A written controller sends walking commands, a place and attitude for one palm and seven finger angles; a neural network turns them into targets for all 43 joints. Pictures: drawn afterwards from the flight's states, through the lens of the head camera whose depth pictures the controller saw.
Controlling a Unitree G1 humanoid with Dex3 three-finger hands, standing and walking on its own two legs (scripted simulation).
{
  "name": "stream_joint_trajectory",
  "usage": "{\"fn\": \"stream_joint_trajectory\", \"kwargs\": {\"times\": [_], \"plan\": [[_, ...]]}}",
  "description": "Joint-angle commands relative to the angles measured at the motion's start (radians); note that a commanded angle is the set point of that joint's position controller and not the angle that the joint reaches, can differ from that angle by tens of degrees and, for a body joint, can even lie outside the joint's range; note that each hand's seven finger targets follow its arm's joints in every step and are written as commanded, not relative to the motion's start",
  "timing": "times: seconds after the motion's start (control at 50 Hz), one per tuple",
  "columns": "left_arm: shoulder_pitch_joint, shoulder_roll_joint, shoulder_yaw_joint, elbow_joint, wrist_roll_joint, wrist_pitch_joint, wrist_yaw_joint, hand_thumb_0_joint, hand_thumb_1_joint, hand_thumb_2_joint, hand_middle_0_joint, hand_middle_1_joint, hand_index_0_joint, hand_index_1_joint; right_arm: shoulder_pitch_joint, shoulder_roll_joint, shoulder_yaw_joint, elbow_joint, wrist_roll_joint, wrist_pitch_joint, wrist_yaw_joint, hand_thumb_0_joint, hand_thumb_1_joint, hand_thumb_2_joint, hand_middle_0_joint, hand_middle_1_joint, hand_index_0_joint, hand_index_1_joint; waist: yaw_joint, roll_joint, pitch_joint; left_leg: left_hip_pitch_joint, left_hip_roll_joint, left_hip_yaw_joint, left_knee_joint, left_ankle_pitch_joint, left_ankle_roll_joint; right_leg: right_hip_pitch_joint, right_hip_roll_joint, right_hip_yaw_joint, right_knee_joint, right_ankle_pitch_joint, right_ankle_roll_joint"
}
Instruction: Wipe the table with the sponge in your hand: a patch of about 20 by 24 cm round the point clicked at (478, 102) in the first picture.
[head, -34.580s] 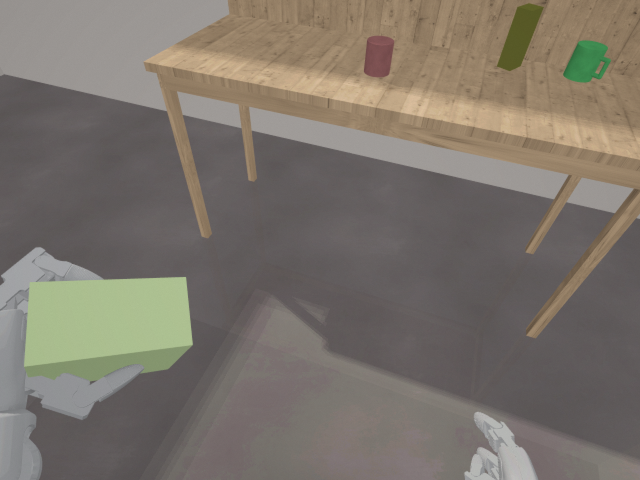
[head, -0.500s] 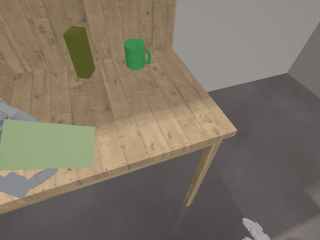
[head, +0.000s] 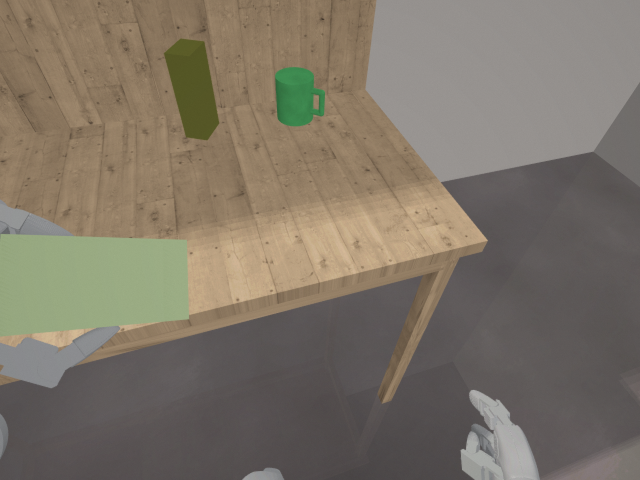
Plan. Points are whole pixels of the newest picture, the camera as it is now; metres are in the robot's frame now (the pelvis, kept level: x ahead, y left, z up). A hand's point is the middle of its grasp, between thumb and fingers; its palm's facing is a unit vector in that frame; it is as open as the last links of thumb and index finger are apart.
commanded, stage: step back with the hand held close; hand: left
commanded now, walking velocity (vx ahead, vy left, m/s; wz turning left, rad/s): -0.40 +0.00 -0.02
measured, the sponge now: (120, 287) +0.23 +0.20 +0.19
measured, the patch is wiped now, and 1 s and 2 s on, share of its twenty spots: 1.00 1.00 1.00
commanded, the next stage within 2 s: stop stepping back and stand still in 0.62 s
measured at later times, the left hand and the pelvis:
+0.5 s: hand (51, 367) +0.15 +0.20 +0.22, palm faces +0.33 -0.87 -0.38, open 10.4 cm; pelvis -0.07 -0.01 +0.01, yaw -2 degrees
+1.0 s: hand out of the picture +0.00 +0.23 +0.21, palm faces +0.41 -0.83 -0.37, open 10.4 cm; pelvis -0.22 +0.00 +0.01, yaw +0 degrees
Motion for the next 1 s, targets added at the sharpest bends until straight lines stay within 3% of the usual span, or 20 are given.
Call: {"fn": "stream_joint_trajectory", "kwargs": {"times": [0.0, 0.08, 0.16, 0.18, 0.24, 0.3, 0.34, 0.38, 0.4, 0.46, 0.56, 0.6, 0.64, 0.66, 0.7, 0.8, 0.84, 0.88, 0.92, 0.98], "plan": [[-0.114, 0.211, 0.086, -0.249, -0.006, -0.066, 0.027, 0.000, 0.100, 1.300, -1.200, -1.600, -1.200, -1.600, -0.067, -0.131, -0.059, -0.117, -0.008, -0.045, -0.004, 0.000, -0.900, -0.900, 0.200, 0.300, 0.200, 0.300, -0.035, -0.074, -0.094, 0.099, 0.041, -0.067, 0.008, -0.213, 0.001, -0.070, -0.209, 0.238, -0.222, -0.071, -0.109], [-0.063, 0.215, 0.102, -0.292, -0.015, -0.080, 0.030, 0.000, 0.100, 1.300, -1.200, -1.600, -1.200, -1.600, -0.069, -0.118, -0.059, -0.121, -0.009, -0.035, 0.006, 0.000, -0.900, -0.900, 0.200, 0.300, 0.200, 0.300, -0.041, -0.059, -0.121, 0.117, 0.060, -0.091, -0.005, -0.167, 0.006, -0.066, -0.217, 0.182, -0.147, 0.051, -0.102], [-0.071, 0.207, 0.150, -0.328, 0.004, -0.091, 0.033, 0.000, 0.100, 1.300, -1.200, -1.600, -1.200, -1.600, -0.080, -0.157, -0.083, -0.153, -0.017, -0.054, 0.008, 0.000, -0.900, -0.900, 0.200, 0.300, 0.200, 0.300, -0.030, 0.343, -0.127, -0.149, 0.273, -0.348, -0.497, -0.474, 0.099, 0.135, 0.054, 0.028, 0.347, -0.237, 0.001], [-0.109, 0.216, 0.163, -0.300, 0.012, -0.090, 0.032, 0.000, 0.100, 1.300, -1.200, -1.600, -1.200, -1.600, -0.058, -0.149, -0.093, -0.141, -0.020, -0.064, 0.011, 0.000, -0.900, -0.900, 0.200, 0.300, 0.200, 0.300, -0.033, 0.331, -0.113, -0.216, 0.311, -0.369, -0.562, -0.508, 0.118, 0.171, 0.078, 0.041, 0.517, -0.261, 0.010], [-0.096, 0.182, 0.133, -0.243, -0.015, -0.083, 0.032, 0.000, 0.100, 1.300, -1.200, -1.600, -1.200, -1.600, -0.034, -0.121, -0.097, -0.112, -0.011, -0.088, 0.023, 0.000, -0.900, -0.900, 0.200, 0.300, 0.200, 0.300, -0.020, 0.170, -0.154, 0.136, 0.261, -0.272, -0.406, -0.117, 0.111, -0.026, 0.040, 0.067, 0.358, -0.292, -0.001], [-0.041, 0.154, 0.096, -0.218, -0.027, -0.072, 0.018, 0.000, 0.100, 1.300, -1.200, -1.600, -1.200, -1.600, -0.047, -0.118, -0.075, -0.110, -0.015, -0.091, 0.023, 0.000, -0.900, -0.900, 0.200, 0.300, 0.200, 0.300, -0.008, 0.245, -0.145, 0.133, 0.225, -0.202, -0.396, -0.047, 0.067, 0.123, 0.045, 0.057, 0.031, -0.240, -0.023], [-0.062, 0.139, 0.056, -0.235, -0.022, -0.084, 0.000, 0.000, 0.100, 1.300, -1.200, -1.600, -1.200, -1.600, -0.045, -0.109, -0.073, -0.108, -0.015, -0.080, 0.026, 0.000, -0.900, -0.900, 0.200, 0.300, 0.200, 0.300, -0.006, 0.118, -0.161, 0.163, 0.158, -0.122, -0.212, -0.067, 0.005, 0.179, -0.024, 0.084, -0.271, -0.032, -0.066], [-0.088, 0.206, 0.065, -0.239, -0.019, -0.107, 0.006, 0.000, 0.100, 1.300, -1.200, -1.600, -1.200, -1.600, -0.066, -0.075, -0.054, -0.116, 0.000, -0.073, 0.018, 0.000, -0.900, -0.900, 0.200, 0.300, 0.200, 0.300, -0.014, -0.289, -0.109, 0.083, -0.030, 0.064, 0.348, -0.228, -0.070, 0.048, -0.342, 0.351, -0.402, 0.375, -0.184], [-0.058, 0.207, 0.079, -0.228, -0.031, -0.086, 0.005, 0.000, 0.100, 1.300, -1.200, -1.600, -1.200, -1.600, -0.066, -0.100, -0.085, -0.109, 0.010, -0.069, 0.011, 0.000, -0.900, -0.900, 0.200, 0.300, 0.200, 0.300, -0.015, -0.390, -0.158, 0.021, -0.045, -0.012, 0.499, -0.284, -0.066, 0.069, -0.354, 0.324, -0.340, 0.619, -0.191], [-0.007, 0.188, 0.083, -0.217, -0.016, -0.069, 0.001, 0.000, 0.100, 1.300, -1.200, -1.600, -1.200, -1.600, -0.111, -0.043, -0.041, -0.132, -0.005, -0.021, 0.002, 0.000, -0.900, -0.900, 0.200, 0.300, 0.200, 0.300, -0.039, -0.138, -0.108, -0.036, 0.022, 0.002, 0.443, -0.217, -0.053, 0.173, -0.318, 0.225, -0.193, 0.807, -0.161], [0.024, 0.212, 0.129, -0.255, -0.019, -0.084, 0.028, 0.000, 0.100, 1.300, -1.200, -1.600, -1.200, -1.600, -0.082, -0.079, -0.066, -0.140, 0.005, -0.008, -0.016, 0.000, -0.900, -0.900, 0.200, 0.300, 0.200, 0.300, -0.042, -0.139, -0.201, 0.118, 0.027, 0.049, -0.113, -0.066, -0.042, 0.306, -0.280, 0.218, -0.078, 0.786, -0.122], [0.076, 0.227, 0.147, -0.292, -0.037, -0.089, 0.032, 0.000, 0.100, 1.300, -1.200, -1.600, -1.200, -1.600, -0.060, -0.123, -0.098, -0.138, 0.014, -0.015, -0.017, 0.000, -0.900, -0.900, 0.200, 0.300, 0.200, 0.300, -0.035, -0.018, -0.227, 0.286, 0.144, -0.024, -0.304, 0.389, 0.004, 0.207, -0.179, 0.147, 0.028, 0.539, -0.043], [0.051, 0.208, 0.142, -0.354, -0.048, -0.109, 0.010, 0.000, 0.100, 1.300, -1.200, -1.600, -1.200, -1.600, -0.049, -0.149, -0.125, -0.145, 0.027, -0.048, 0.015, 0.000, -0.900, -0.900, 0.200, 0.300, 0.200, 0.300, -0.019, 0.203, -0.222, 0.549, 0.344, -0.136, -0.294, 0.920, 0.080, -0.136, 0.010, 0.070, 0.233, -0.243, 0.010], [0.052, 0.217, 0.161, -0.343, -0.027, -0.108, 0.015, 0.000, 0.100, 1.300, -1.200, -1.600, -1.200, -1.600, -0.030, -0.127, -0.117, -0.131, 0.001, -0.069, 0.020, 0.000, -0.900, -0.900, 0.200, 0.300, 0.200, 0.300, -0.030, 0.260, -0.216, 0.506, 0.350, -0.201, -0.260, 0.966, 0.129, -0.176, 0.010, 0.083, 0.285, -0.335, 0.016], [-0.014, 0.213, 0.152, -0.419, -0.020, -0.099, 0.015, 0.000, 0.100, 1.300, -1.200, -1.600, -1.200, -1.600, -0.018, -0.125, -0.115, -0.102, -0.001, -0.097, 0.033, 0.000, -0.900, -0.900, 0.200, 0.300, 0.200, 0.300, -0.031, 0.279, -0.226, 0.499, 0.303, -0.138, -0.240, 0.994, 0.110, -0.128, 0.015, 0.088, 0.274, -0.281, 0.016], [0.038, 0.173, 0.124, -0.243, -0.021, -0.036, 0.007, 0.000, 0.100, 1.300, -1.200, -1.600, -1.200, -1.600, -0.044, -0.151, -0.101, -0.146, 0.024, -0.100, 0.040, 0.000, -0.900, -0.900, 0.200, 0.300, 0.200, 0.300, -0.028, 0.178, -0.086, 0.121, 0.227, -0.067, -0.323, -0.025, 0.059, 0.186, 0.003, 0.032, 0.005, -0.144, 0.007], [0.005, 0.174, 0.102, -0.178, -0.006, -0.026, 0.001, 0.000, 0.100, 1.300, -1.200, -1.600, -1.200, -1.600, -0.057, -0.141, -0.092, -0.145, 0.019, -0.077, 0.028, 0.000, -0.900, -0.900, 0.200, 0.300, 0.200, 0.300, -0.018, -0.012, -0.073, 0.008, 0.097, 0.028, -0.130, -0.322, 0.016, 0.303, -0.035, 0.046, -0.229, -0.051, -0.031], [-0.113, 0.207, 0.093, -0.180, -0.011, -0.011, 0.000, 0.000, 0.100, 1.300, -1.200, -1.600, -1.200, -1.600, -0.084, -0.126, -0.095, -0.121, 0.015, -0.066, 0.017, 0.000, -0.900, -0.900, 0.200, 0.300, 0.200, 0.300, -0.036, -0.332, -0.053, 0.069, -0.004, 0.043, 0.396, -0.233, -0.018, -0.014, -0.325, 0.463, -0.491, -0.411, -0.162], [-0.144, 0.191, 0.061, -0.137, -0.018, 0.005, -0.005, 0.000, 0.100, 1.300, -1.200, -1.600, -1.200, -1.600, -0.081, -0.107, -0.077, -0.050, 0.006, -0.046, 0.009, 0.000, -0.900, -0.900, 0.200, 0.300, 0.200, 0.300, -0.072, -0.240, -0.039, 0.121, 0.032, 0.005, 0.472, -0.146, -0.016, -0.133, -0.301, 0.416, -0.482, -0.518, -0.149], [-0.130, 0.185, 0.046, -0.169, -0.013, 0.016, 0.003, 0.000, 0.100, 1.300, -1.200, -1.600, -1.200, -1.600, -0.112, -0.089, -0.050, -0.052, -0.004, -0.035, -0.008, 0.000, -0.900, -0.900, 0.200, 0.300, 0.200, 0.300, -0.063, -0.168, -0.068, 0.293, 0.037, 0.095, 0.156, -0.192, 0.015, -0.199, -0.239, 0.206, -0.403, -0.505, -0.109]]}}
